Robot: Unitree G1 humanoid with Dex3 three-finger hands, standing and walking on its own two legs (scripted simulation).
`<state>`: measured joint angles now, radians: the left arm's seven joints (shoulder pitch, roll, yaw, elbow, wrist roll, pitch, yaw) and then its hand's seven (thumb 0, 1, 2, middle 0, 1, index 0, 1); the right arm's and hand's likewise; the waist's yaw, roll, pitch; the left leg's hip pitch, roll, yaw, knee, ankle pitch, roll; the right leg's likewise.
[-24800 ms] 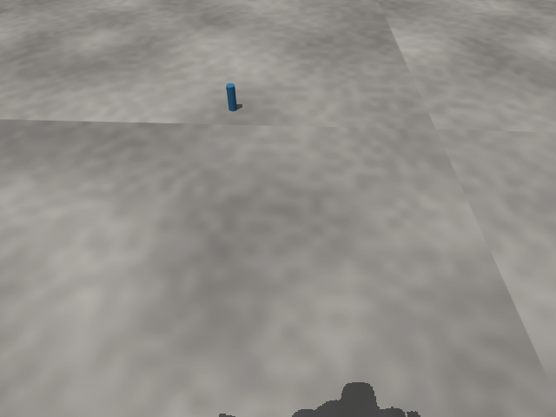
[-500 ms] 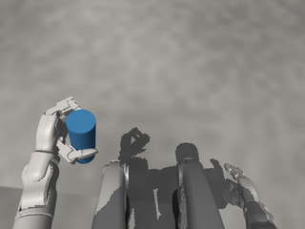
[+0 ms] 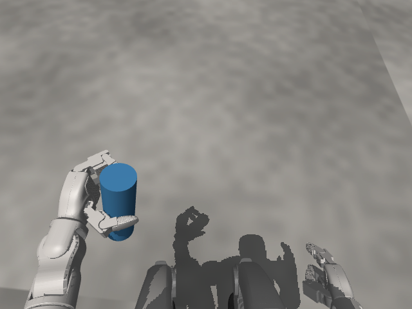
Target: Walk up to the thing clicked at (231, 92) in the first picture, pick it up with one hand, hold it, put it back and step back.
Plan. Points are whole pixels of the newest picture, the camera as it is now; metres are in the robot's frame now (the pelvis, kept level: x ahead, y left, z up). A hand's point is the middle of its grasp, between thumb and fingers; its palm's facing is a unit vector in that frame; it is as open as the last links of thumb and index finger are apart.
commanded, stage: lift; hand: left
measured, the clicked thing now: (119, 206) +0.30 +0.16 +0.03
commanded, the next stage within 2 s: hold in 0.94 s
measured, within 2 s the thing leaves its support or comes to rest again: neither
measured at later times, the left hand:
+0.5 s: hand (110, 169) +0.34 +0.16 +0.10, palm faces -0.10 -0.99 -0.02, open 9.8 cm
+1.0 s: hand (112, 160) +0.34 +0.15 +0.12, palm faces -0.12 -0.99 -0.01, open 9.8 cm
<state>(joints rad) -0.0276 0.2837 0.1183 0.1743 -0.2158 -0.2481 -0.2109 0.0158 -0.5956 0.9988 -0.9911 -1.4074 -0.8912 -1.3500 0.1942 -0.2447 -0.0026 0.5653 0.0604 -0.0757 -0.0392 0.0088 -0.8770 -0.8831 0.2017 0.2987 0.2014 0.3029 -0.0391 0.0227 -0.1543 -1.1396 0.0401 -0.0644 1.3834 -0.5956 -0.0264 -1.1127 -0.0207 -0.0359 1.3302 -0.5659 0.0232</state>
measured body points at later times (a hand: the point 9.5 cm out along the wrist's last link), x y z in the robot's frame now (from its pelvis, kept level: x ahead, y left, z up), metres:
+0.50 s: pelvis +0.02 +0.00 +0.06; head +0.09 +0.00 +0.51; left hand +0.34 +0.21 +0.11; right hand +0.16 -0.25 -0.04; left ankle +0.03 +0.13 -0.60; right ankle +0.04 -0.14 -0.60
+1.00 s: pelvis +0.03 -0.01 +0.08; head +0.08 -0.01 +0.53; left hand +0.34 +0.20 +0.13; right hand +0.17 -0.26 -0.03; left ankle +0.03 +0.13 -0.60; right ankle +0.04 -0.14 -0.60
